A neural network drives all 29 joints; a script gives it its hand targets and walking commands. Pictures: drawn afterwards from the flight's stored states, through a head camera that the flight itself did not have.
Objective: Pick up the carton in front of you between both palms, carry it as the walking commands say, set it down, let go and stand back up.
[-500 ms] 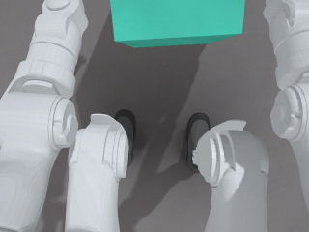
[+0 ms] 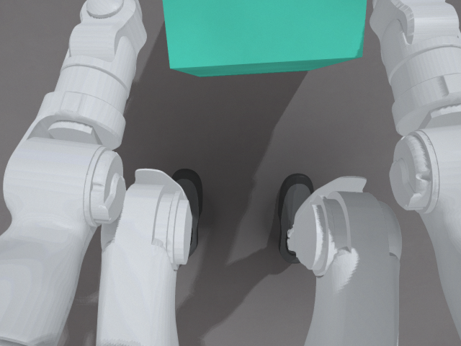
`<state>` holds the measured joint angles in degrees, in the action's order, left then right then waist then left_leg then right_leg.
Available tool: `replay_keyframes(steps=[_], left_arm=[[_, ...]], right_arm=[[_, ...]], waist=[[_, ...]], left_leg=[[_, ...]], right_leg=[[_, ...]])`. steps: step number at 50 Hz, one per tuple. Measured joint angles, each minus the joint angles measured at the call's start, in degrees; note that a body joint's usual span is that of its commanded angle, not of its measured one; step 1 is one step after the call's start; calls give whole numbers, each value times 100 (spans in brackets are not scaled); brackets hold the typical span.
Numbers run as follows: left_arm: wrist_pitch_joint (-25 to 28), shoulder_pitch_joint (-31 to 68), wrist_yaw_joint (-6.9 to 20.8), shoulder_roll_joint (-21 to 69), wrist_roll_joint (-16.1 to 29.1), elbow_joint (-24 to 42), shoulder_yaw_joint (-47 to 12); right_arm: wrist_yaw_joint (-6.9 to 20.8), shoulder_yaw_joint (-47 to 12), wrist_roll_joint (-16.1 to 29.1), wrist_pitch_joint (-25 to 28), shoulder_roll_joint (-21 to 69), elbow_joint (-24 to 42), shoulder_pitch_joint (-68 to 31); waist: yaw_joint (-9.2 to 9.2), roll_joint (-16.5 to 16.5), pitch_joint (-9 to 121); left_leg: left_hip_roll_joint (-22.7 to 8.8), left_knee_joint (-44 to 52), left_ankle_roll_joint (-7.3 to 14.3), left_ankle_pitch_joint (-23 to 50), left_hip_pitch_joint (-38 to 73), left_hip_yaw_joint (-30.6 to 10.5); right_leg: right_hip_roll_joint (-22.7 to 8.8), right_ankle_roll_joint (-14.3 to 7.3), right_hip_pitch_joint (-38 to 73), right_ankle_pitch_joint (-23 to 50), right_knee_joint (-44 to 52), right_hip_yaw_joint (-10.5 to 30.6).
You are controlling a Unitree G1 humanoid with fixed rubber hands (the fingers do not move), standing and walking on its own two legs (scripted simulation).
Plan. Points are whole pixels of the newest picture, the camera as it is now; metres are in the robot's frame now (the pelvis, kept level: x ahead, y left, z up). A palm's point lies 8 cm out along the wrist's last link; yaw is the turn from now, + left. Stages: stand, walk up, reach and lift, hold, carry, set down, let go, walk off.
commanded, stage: reach and lift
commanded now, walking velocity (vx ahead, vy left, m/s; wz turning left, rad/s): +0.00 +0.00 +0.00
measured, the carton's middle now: out of the picture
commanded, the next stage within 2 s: none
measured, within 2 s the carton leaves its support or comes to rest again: leaves its support in 0.36 s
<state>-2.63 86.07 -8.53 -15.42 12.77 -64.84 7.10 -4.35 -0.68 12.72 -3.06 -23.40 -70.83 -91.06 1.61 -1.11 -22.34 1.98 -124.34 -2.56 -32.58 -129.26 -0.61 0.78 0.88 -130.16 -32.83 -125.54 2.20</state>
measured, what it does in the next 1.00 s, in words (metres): rises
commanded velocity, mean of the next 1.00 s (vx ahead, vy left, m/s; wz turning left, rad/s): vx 0.00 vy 0.00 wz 0.00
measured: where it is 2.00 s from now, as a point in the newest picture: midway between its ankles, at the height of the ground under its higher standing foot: (237, 230)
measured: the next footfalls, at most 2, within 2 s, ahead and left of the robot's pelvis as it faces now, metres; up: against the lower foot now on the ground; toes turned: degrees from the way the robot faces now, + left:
none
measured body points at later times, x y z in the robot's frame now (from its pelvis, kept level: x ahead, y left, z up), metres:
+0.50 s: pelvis +0.01 +0.00 +0.00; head +0.35 -0.03 +0.28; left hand +0.56 +0.14 -0.13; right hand +0.57 -0.16 -0.14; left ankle +0.12 +0.13 -0.34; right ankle +0.11 -0.12 -0.34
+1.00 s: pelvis -0.01 +0.01 +0.12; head +0.26 -0.01 +0.48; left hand +0.51 +0.14 +0.05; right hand +0.51 -0.17 +0.05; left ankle +0.11 +0.13 -0.34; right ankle +0.11 -0.12 -0.34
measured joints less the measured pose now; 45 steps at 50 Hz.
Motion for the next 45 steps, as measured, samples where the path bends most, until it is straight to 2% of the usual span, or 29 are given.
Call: replay_keyframes(steps=[3,6,11,13,16,19,22,23,28,32,37,41,45], left_arm=[[-16,178,-138,121,-101,0,97],[-84,280,-167,152,-259,-20,313],[-446,228,53,229,-732,261,865],[-593,173,185,205,-825,374,904],[-795,33,201,147,-807,558,880],[-955,-206,63,179,-673,850,818],[-1108,-585,-240,377,-580,1320,821],[-1159,-754,-240,444,-594,1491,875],[-1398,-1590,-107,842,-978,2119,1263],[-1536,-1838,106,1227,-1690,2121,1866],[-1710,-1971,314,1548,-2463,2114,2396],[-1816,-2060,434,1628,-2685,2290,2536],[-1933,-2165,505,1648,-2696,2546,2520]], right_arm=[[-147,-8,-37,-26,63,-38,-186],[-144,17,-144,-69,59,-182,-362],[0,440,-593,-374,113,-35,-362],[74,605,-672,-522,146,182,-228],[108,668,-689,-713,266,535,34],[-26,597,-628,-876,389,981,408],[-496,588,-637,-1086,605,1499,833],[-492,656,-669,-1155,663,1666,986],[-325,1176,-1121,-1474,1076,2206,1673],[-63,1868,-1733,-1620,1404,2169,1935],[197,2471,-2361,-1759,1636,2092,2103],[290,2697,-2646,-1805,1790,2198,2167],[324,2784,-2783,-1870,1941,2451,2268]], waist=[[-3,1,-182],[9,12,-296],[-10,44,-293],[-15,63,-241],[-31,51,-117],[-25,-3,124],[12,-65,471],[19,-81,623],[-27,-88,1631],[-93,-22,2293],[-65,79,2738],[-52,121,2874],[-64,110,2946]], left_leg=[[-9,17,0,31,77,-2],[-31,1,4,34,140,0],[-19,-138,-13,10,94,-9],[0,-206,-30,-8,46,-33],[5,-285,-48,-65,-2,-66],[38,-298,-68,-93,-85,-99],[123,-246,-135,-126,-112,-157],[155,-209,-156,-135,-108,-176],[233,140,-143,20,-3,-224],[186,631,-120,-55,230,-197],[105,1319,-30,182,572,-161],[112,1761,-24,361,786,-160],[149,2083,-35,481,961,-196]], right_leg=[[12,1,71,40,21,-1],[38,-4,116,67,11,1],[38,-30,58,46,-142,-7],[23,-55,13,17,-214,-31],[22,-78,-29,-33,-281,-63],[18,-79,-99,-68,-285,-81],[56,-39,-126,-73,-209,-65],[74,-17,-125,-69,-163,-52],[176,91,-53,2,233,12],[226,128,171,155,774,71],[271,134,505,418,1483,115],[255,121,727,576,1912,131],[210,107,929,658,2227,108]])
